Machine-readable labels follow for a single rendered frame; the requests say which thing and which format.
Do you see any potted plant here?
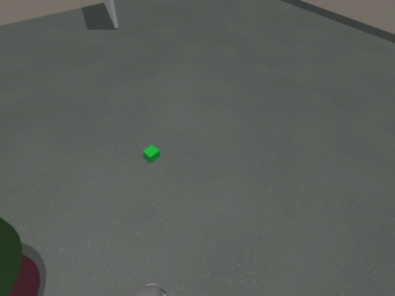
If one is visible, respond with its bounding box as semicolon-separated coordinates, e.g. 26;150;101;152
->
0;217;40;296

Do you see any small box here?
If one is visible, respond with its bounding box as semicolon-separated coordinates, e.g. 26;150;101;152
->
143;145;160;163

